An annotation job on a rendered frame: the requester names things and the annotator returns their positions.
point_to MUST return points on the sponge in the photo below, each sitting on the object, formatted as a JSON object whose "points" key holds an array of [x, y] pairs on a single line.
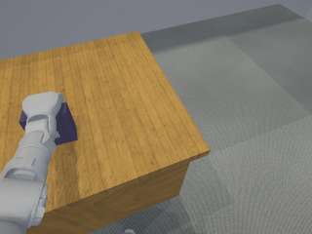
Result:
{"points": [[66, 127]]}

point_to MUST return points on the robot left hand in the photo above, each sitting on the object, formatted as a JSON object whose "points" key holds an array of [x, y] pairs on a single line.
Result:
{"points": [[49, 102]]}

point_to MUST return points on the table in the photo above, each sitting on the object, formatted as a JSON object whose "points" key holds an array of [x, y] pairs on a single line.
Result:
{"points": [[135, 139]]}

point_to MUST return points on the robot left upper arm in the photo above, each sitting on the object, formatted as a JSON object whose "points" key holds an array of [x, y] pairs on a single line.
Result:
{"points": [[22, 204]]}

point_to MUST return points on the left robot forearm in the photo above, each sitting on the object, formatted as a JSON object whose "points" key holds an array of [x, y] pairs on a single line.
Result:
{"points": [[32, 158]]}

